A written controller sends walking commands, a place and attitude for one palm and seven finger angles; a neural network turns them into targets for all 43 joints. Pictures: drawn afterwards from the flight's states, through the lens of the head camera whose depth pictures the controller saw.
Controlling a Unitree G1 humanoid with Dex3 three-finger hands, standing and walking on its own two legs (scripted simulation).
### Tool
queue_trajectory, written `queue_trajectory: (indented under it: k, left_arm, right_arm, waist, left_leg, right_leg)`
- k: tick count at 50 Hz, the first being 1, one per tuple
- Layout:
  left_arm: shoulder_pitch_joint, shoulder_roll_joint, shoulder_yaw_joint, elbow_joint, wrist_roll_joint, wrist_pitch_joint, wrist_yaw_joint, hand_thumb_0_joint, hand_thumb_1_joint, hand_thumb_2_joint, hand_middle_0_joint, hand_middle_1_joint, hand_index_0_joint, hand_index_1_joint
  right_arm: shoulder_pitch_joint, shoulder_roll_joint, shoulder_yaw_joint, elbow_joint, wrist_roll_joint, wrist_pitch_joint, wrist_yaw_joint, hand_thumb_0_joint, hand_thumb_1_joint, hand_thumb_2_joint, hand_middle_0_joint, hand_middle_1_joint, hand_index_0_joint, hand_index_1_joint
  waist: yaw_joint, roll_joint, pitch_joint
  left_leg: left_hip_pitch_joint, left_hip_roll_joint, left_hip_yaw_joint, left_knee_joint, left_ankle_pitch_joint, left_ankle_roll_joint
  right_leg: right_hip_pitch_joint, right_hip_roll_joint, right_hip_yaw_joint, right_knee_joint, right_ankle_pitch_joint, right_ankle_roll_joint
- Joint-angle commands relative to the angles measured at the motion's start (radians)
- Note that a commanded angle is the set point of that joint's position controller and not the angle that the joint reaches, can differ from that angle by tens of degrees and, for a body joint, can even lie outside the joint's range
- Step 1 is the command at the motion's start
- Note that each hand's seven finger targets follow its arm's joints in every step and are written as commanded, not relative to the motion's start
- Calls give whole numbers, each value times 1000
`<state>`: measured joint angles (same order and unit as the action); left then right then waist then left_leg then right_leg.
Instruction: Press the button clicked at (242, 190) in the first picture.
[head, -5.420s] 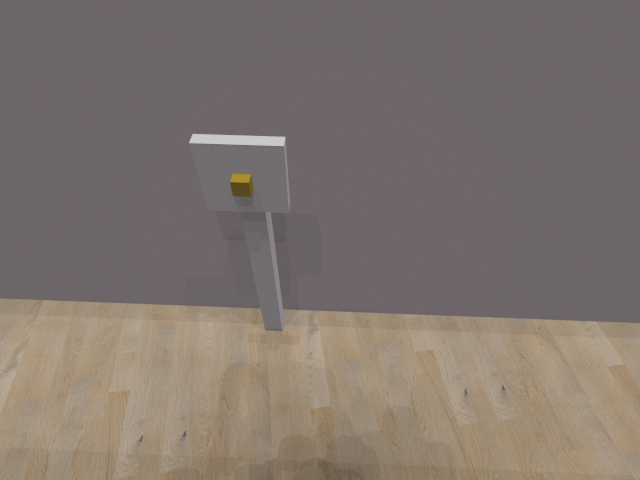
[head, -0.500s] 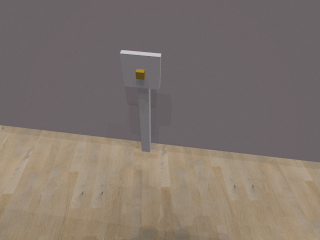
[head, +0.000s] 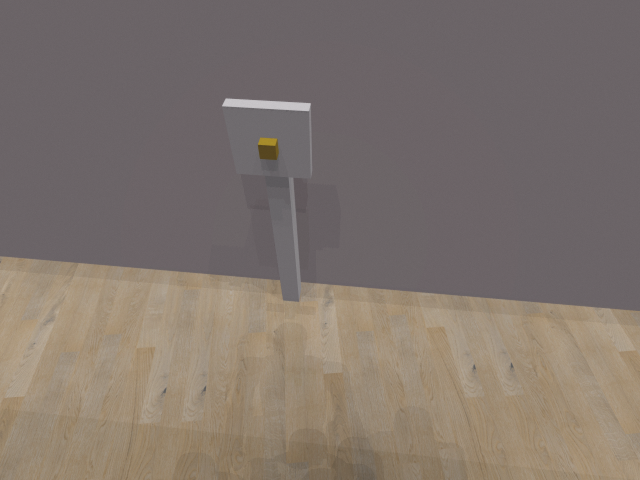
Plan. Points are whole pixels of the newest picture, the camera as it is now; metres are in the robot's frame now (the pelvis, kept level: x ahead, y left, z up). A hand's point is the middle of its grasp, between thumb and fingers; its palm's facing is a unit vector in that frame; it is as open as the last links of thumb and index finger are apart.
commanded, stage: shuffle to correct the standing spot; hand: left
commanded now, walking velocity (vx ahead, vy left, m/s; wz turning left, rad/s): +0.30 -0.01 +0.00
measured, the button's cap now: (268, 147) +0.76 +0.16 -0.05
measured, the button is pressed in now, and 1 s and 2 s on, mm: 0 0 0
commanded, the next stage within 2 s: come to a stop and stand still in 0.88 s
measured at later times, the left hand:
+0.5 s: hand (216, 464) +0.17 +0.17 -0.18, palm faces +0.00 -0.96 -0.28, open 7.3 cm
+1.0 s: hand (262, 386) +0.28 +0.12 -0.17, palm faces -0.01 -0.98 -0.20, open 7.3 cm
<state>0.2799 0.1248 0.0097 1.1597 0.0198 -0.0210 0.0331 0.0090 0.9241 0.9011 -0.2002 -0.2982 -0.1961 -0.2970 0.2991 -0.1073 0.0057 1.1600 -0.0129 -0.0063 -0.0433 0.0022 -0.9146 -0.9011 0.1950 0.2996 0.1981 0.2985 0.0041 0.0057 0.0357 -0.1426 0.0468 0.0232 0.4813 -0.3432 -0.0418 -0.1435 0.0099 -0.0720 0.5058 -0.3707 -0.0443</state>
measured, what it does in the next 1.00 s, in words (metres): walks ahead: right foot, then left foot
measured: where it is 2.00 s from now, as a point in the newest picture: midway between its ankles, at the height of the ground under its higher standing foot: (347, 469)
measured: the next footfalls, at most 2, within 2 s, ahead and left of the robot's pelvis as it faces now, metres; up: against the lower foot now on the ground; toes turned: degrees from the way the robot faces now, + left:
right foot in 0.48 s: +0.23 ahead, -0.14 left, +0.00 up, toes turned -8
left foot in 0.82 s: +0.30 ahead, +0.05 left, +0.00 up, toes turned +3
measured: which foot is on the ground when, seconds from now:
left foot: down 0.00-0.48, up 0.50-0.80, down 0.82-1.00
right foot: down 0.00-0.18, up 0.20-0.46, down 0.48-0.84, up 0.86-1.00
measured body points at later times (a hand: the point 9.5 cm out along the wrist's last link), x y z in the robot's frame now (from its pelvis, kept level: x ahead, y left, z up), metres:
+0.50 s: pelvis +0.11 -0.04 -0.03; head +0.16 -0.06 +0.42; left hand +0.17 +0.22 -0.16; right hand -0.01 -0.23 -0.18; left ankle -0.04 +0.13 -0.71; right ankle +0.19 -0.14 -0.74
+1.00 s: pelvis +0.26 -0.06 +0.00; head +0.28 -0.07 +0.45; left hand +0.29 +0.17 -0.15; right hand +0.29 -0.29 -0.15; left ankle +0.26 +0.05 -0.73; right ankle +0.23 -0.15 -0.69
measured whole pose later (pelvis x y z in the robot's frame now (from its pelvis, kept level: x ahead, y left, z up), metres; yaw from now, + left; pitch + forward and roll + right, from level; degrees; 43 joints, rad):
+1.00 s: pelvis +0.26 -0.06 +0.00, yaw -3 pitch +1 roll +1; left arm 0.26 0.16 0.05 1.07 0.04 -0.01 0.00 0.02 0.94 0.90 -0.20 -0.30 -0.20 -0.30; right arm 0.25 -0.15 -0.04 1.01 -0.03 -0.05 -0.02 -0.02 -0.96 -0.90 0.20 0.30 0.20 0.30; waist 0.01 -0.02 0.03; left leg -0.22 0.01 0.12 0.46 -0.25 0.02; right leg -0.42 -0.05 -0.07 0.95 -0.45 -0.05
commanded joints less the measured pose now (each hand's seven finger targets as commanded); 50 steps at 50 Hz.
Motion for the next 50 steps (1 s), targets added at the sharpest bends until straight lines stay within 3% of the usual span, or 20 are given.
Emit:
queue_trajectory:
  k: [1, 5, 7, 8, 9, 11, 19, 21, 22, 23, 24, 25, 28, 30, 39, 40, 42, 43, 46, 50]
  left_arm:
    - [126, 121, 40, -2, 2, 3, -11, 0, 900, 900, -200, -300, -200, -300]
    - [171, 141, 55, -6, 4, -5, -16, 0, 900, 900, -200, -300, -200, -300]
    - [102, 113, 50, -29, 1, -7, -22, 0, 900, 900, -200, -300, -200, -300]
    - [47, 65, 41, -62, -3, -12, -27, 0, 900, 900, -200, -300, -200, -300]
    - [-65, 68, 41, -110, -3, -19, -22, 0, 900, 900, -200, -300, -200, -300]
    - [-108, 57, 56, -133, -3, -14, -26, 0, 900, 900, -200, -300, -200, -300]
    - [-45, 39, 61, -161, -6, 0, -65, 0, 900, 900, -200, -300, -200, -300]
    - [184, 83, 71, -95, 1, -12, -60, 0, 900, 900, -200, -300, -200, -300]
    - [307, 133, 83, -58, 9, -24, -53, 0, 900, 900, -200, -300, -200, -300]
    - [358, 231, 100, -50, 16, -31, -37, 0, 900, 900, -200, -300, -200, -300]
    - [332, 296, 105, -71, -5, -25, -30, 0, 900, 900, -200, -300, -200, -300]
    - [224, 287, 108, -111, -11, -21, -28, 0, 900, 900, -200, -300, -200, -300]
    - [-17, 160, 66, -167, 3, -31, -18, 0, 900, 900, -200, -300, -200, -300]
    - [-41, 153, 66, -166, 10, -39, -16, 0, 900, 900, -200, -300, -200, -300]
    - [31, 144, 66, -121, -2, -31, -30, 0, 900, 900, -200, -300, -200, -300]
    - [39, 115, 59, -125, -1, -25, -31, 0, 900, 900, -200, -300, -200, -300]
    - [27, 49, 49, -163, 1, -25, -34, 0, 900, 900, -200, -300, -200, -300]
    - [-29, 76, 50, -179, 12, -23, -30, 0, 900, 900, -200, -300, -200, -300]
    - [-51, 83, 58, -172, 10, -25, -35, 0, 900, 900, -200, -300, -200, -300]
    - [-20, 31, 37, -154, 8, -15, -37, 0, 900, 900, -200, -300, -200, -300]
  right_arm:
    - [69, -59, -15, -31, -6, -3, 5, 0, -900, -900, 200, 300, 200, 300]
    - [29, -53, -22, -77, -11, -12, 19, 0, -900, -900, 200, 300, 200, 300]
    - [175, -76, -27, -30, -14, -26, 18, 0, -900, -900, 200, 300, 200, 300]
    - [330, -152, -50, 29, -25, -37, 6, 0, -900, -900, 200, 300, 200, 300]
    - [446, -181, -55, 68, -28, -36, -5, 0, -900, -900, 200, 300, 200, 300]
    - [339, -138, -44, 21, -24, -37, -7, 0, -900, -900, 200, 300, 200, 300]
    - [125, -188, -57, -57, -21, -52, 6, 0, -900, -900, 200, 300, 200, 300]
    - [84, -223, -68, -68, -8, -45, 11, 0, -900, -900, 200, 300, 200, 300]
    - [97, -206, -66, -69, 1, -45, 20, 0, -900, -900, 200, 300, 200, 300]
    - [169, -115, -52, -81, 13, -47, 31, 0, -900, -900, 200, 300, 200, 300]
    - [152, -83, -46, -123, 15, -32, 33, 0, -900, -900, 200, 300, 200, 300]
    - [60, -85, -57, -145, 8, -22, 37, 0, -900, -900, 200, 300, 200, 300]
    - [65, -92, -57, -126, -15, -5, 45, 0, -900, -900, 200, 300, 200, 300]
    - [114, -67, -50, -104, -16, 7, 46, 0, -900, -900, 200, 300, 200, 300]
    - [47, -72, -41, -134, -9, -40, 41, 0, -900, -900, 200, 300, 200, 300]
    - [79, -110, -46, -127, -11, -44, 35, 0, -900, -900, 200, 300, 200, 300]
    - [160, -230, -70, -133, -24, -33, 27, 0, -900, -900, 200, 300, 200, 300]
    - [164, -204, -68, -131, -22, -33, 25, 0, -900, -900, 200, 300, 200, 300]
    - [83, -141, -55, -158, -19, -46, 17, 0, -900, -900, 200, 300, 200, 300]
    - [31, -167, -54, -163, -22, -46, 18, 0, -900, -900, 200, 300, 200, 300]
  waist:
    - [22, -82, 80]
    - [18, -106, 131]
    - [-65, 46, 73]
    - [-116, 292, 40]
    - [-161, 357, 90]
    - [-98, 120, 172]
    - [29, 123, 109]
    - [123, 74, -15]
    - [171, -35, -74]
    - [169, -281, -157]
    - [131, -323, -175]
    - [117, -227, -80]
    - [-19, -110, 9]
    - [-51, -127, -10]
    - [-18, -33, 17]
    - [-32, 52, 19]
    - [-58, 274, 31]
    - [-74, 285, 36]
    - [-27, 112, 11]
    - [0, 106, -22]
  left_leg:
    - [-156, -8, 60, 94, 31, 67]
    - [-208, -18, 106, 169, -97, 71]
    - [80, 21, 51, -8, 97, 101]
    - [254, 208, -192, -80, 338, 181]
    - [312, 359, -338, -145, 634, 281]
    - [189, 382, -270, -147, 573, 309]
    - [-29, 224, 71, -180, 527, 188]
    - [-25, 186, 114, 57, 643, 160]
    - [-96, 120, 140, 265, 535, 135]
    - [-275, 6, 141, 584, 67, 108]
    - [-417, -62, 46, 856, -291, 102]
    - [-495, -14, -28, 947, -241, 100]
    - [-358, 64, -49, 796, -41, 80]
    - [-254, 60, -4, 627, -28, 62]
    - [-2, -6, 85, 3, 127, 35]
    - [51, 40, 25, -40, 114, 51]
    - [74, 330, -355, -234, 39, 227]
    - [64, 328, -391, -280, 30, 264]
    - [29, 276, -250, -244, 238, 258]
    - [-43, 209, -78, -193, 395, 228]
  right_leg:
    - [19, -151, 155, -118, 134, -78]
    - [-15, -228, 250, -126, 168, -159]
    - [-187, -119, 103, 94, 250, -104]
    - [-379, -9, -20, 380, 124, -48]
    - [-577, 26, -14, 619, -221, -37]
    - [-661, -57, 92, 767, -158, -53]
    - [-255, -27, -66, 315, 79, -53]
    - [3, 15, -87, 185, 163, -65]
    - [156, 5, -52, 103, 190, -63]
    - [279, -217, 291, -31, 115, -134]
    - [259, -414, 668, -231, 55, -232]
    - [119, -420, 694, -305, -140, -258]
    - [-234, -315, 375, -308, -120, -175]
    - [-295, -280, 253, -323, -1, -160]
    - [-200, -191, 160, -179, 59, -118]
    - [-248, -154, 131, -93, 10, -93]
    - [-414, -5, -48, 284, -164, -17]
    - [-466, -21, -2, 466, -208, -17]
    - [-469, -89, 55, 569, -96, -5]
    - [-247, -74, -19, 289, -75, 20]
